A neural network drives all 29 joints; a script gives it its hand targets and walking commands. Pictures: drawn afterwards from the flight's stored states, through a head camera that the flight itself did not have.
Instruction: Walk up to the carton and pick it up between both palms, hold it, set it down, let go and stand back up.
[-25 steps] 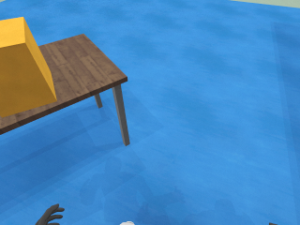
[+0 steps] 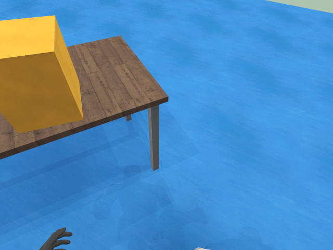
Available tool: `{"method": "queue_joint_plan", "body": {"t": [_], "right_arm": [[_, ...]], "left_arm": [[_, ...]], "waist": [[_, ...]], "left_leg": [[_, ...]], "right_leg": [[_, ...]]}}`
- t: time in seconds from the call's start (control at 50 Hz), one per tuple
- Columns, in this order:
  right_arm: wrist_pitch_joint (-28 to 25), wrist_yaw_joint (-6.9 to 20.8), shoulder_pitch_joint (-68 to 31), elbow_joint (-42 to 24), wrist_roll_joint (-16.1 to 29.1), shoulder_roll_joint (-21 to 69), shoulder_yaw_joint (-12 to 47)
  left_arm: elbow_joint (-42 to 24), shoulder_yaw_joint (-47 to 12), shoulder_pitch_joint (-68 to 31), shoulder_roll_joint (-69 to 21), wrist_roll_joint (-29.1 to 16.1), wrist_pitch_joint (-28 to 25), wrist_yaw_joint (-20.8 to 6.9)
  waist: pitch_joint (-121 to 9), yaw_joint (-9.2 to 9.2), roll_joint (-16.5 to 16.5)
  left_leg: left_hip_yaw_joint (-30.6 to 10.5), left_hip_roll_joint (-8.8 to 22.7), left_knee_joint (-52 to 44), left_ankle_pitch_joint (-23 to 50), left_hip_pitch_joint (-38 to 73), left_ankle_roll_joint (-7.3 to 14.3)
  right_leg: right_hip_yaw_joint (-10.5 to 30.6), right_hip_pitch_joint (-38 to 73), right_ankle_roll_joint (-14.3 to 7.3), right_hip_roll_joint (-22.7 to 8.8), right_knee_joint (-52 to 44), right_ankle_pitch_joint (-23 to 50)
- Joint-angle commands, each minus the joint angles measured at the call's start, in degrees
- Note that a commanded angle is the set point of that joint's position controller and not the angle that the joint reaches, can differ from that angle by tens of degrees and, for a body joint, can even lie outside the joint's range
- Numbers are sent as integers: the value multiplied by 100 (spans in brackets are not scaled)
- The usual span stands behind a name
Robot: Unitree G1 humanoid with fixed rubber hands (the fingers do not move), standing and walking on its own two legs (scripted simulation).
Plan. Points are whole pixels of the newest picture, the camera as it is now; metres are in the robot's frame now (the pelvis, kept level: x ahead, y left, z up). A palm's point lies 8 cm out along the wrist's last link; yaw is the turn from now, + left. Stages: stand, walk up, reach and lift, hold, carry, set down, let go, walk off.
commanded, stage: walk up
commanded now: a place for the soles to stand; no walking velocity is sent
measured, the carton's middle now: (36, 75) +0.66 +0.47 +0.03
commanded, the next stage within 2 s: none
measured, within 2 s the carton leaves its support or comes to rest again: neither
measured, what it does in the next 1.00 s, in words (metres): steps on the spot, turning left: right foot, then left foot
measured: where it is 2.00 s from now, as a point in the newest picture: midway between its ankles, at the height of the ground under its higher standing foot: outside the picture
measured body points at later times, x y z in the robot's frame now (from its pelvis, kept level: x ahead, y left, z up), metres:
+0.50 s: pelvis +0.06 +0.02 -0.02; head +0.08 +0.04 +0.43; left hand +0.10 +0.35 -0.12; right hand +0.23 -0.27 -0.10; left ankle +0.10 +0.13 -0.73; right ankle +0.08 -0.10 -0.73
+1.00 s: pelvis +0.05 -0.04 -0.02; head +0.08 -0.05 +0.43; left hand +0.05 +0.30 -0.09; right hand +0.25 -0.31 -0.12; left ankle +0.06 +0.13 -0.69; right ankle +0.09 -0.11 -0.73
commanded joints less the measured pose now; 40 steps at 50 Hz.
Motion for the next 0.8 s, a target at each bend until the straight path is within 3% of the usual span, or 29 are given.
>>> {"method": "queue_joint_plan", "body": {"t": [0.0,0.02,0.04,0.06,0.08,0.12,0.14,0.18,0.22,0.26,0.32,0.36,0.38,0.4,0.42,0.44,0.46,0.48,0.52,0.54,0.58,0.62,0.7,0.74,0.78], "right_arm": [[-182,-233,-115,-585,312,-577,-28],[-113,-307,234,-322,227,-980,-84],[-80,-302,446,-226,195,-1281,-150],[-65,-278,378,-161,165,-1515,-272],[-83,-231,268,-133,154,-1607,-311],[-117,-155,424,-56,144,-1400,-284],[-104,-136,423,-68,162,-1270,-250],[-84,-139,449,-91,155,-1076,-206],[-96,-154,248,-114,161,-919,-147],[-153,-164,172,-124,174,-894,-86],[-233,-243,367,-12,187,-960,-141],[-287,-290,529,39,145,-961,-137],[-336,-326,668,39,107,-1039,-179],[-353,-361,647,-38,52,-1259,-259],[-322,-422,439,-214,-18,-1770,-407],[-296,-427,124,-367,7,-1954,-446],[-296,-448,292,-379,36,-2055,-464],[-291,-471,200,-366,82,-1829,-442],[-264,-507,-5,-337,83,-1542,-375],[-260,-501,-97,-320,91,-1457,-340],[-257,-496,-30,-333,95,-1351,-308],[-247,-497,135,-364,66,-1395,-338],[-182,-484,-29,-382,35,-1472,-366],[-145,-465,-61,-379,34,-1434,-360],[-96,-457,-342,-430,65,-1424,-340]], "left_arm": [[-17,772,1145,1689,179,-339,290],[-198,763,653,1694,181,-282,285],[-303,774,383,1808,181,-243,302],[-299,783,227,1826,177,-241,289],[-354,760,105,1686,195,-252,263],[-341,715,185,1420,126,-264,217],[-317,693,272,1358,117,-243,223],[-287,655,243,1345,97,-181,187],[-341,608,74,1281,108,-120,140],[-398,580,-85,1292,115,-60,86],[-489,580,-270,1337,100,8,15],[-501,566,-274,1312,41,89,11],[-487,542,-239,1195,39,138,9],[-468,501,-165,1059,8,201,15],[-575,444,-102,873,-36,255,34],[-577,438,-117,894,-39,321,51],[-556,481,-146,1224,-39,326,92],[-461,494,-169,1323,-22,324,106],[-351,482,-66,1176,-53,304,84],[-313,497,47,1134,-55,309,96],[-312,524,81,1087,-17,335,96],[-335,533,-5,1155,10,332,113],[-296,548,24,1169,29,268,151],[-267,546,107,1135,28,204,161],[-137,525,420,1013,21,128,172]], "waist": [[-1031,757,-918],[-930,499,-380],[-818,398,-139],[-591,348,40],[-305,279,-94],[-190,238,-159],[-216,291,-175],[-111,243,-569],[-37,272,-809],[-135,290,-872],[-433,267,-983],[-713,194,-597],[-864,72,-291],[-724,13,148],[-547,97,1200],[-165,258,1307],[-276,31,1374],[72,83,1090],[-17,194,1109],[-28,208,1155],[-260,157,1177],[-432,11,1169],[-318,-4,1161],[-340,-1,1261],[-385,210,1179]], "left_leg": [[30,-446,2087,-641,-2531,21],[-71,23,2462,-1014,-2555,-107],[17,94,2752,-1040,-2628,-121],[137,469,2917,-933,-2517,-101],[244,624,2862,-814,-2501,-77],[239,566,2658,-291,-2299,-170],[401,510,2620,-180,-2291,-161],[621,500,2454,10,-2210,-194],[908,548,2137,104,-1994,-221],[1107,536,1649,230,-1684,-203],[1327,464,1145,381,-1186,-163],[1384,331,286,826,-565,9],[996,271,-185,969,-123,176],[180,305,-432,1043,65,375],[-1605,1240,-708,1306,246,741],[-2885,1608,-873,1139,-10,1031],[-3533,1863,-1107,891,-226,1430],[-3369,1742,-1136,533,-470,1334],[-2267,1280,-981,995,-437,850],[-2007,1150,-922,1279,-453,779],[-1943,1047,-921,1388,-287,665],[-2039,1058,-857,1278,-44,721],[-2299,1131,-938,468,-437,1003],[-2340,1088,-830,682,-545,1067],[-1988,891,-519,883,-1055,912]], "right_leg": [[2228,3781,-274,-2013,-2643,2244],[2452,3276,-411,-2381,-2626,1320],[2743,2926,-592,-2558,-2947,-151],[2732,2368,-646,-2712,-3014,-940],[2504,2081,-778,-2557,-3034,-797],[1257,1955,-430,-1884,-2739,782],[888,2000,-393,-1808,-2563,1532],[341,1724,-479,-1752,-2297,2566],[-88,1515,-759,-1688,-2052,3405],[-437,1316,-988,-1658,-1695,3610],[-558,1484,-1044,-1781,-1150,3748],[-646,1445,-890,-1728,-503,3348],[-720,1333,-733,-1456,213,2826],[-607,837,-532,-1173,782,1912],[-547,-80,-280,-780,1341,343],[-79,-723,-169,-198,1583,-1477],[388,-742,-72,-151,1906,-1611],[567,-754,-92,-266,1976,-1380],[634,-622,-139,-319,1669,-793],[605,-569,-123,-294,1648,-577],[516,-436,-116,-135,1575,-427],[517,-502,-59,-89,1355,-559],[490,-162,-117,12,831,-708],[439,139,-136,101,362,-756],[394,988,-212,112,-722,-155]]}}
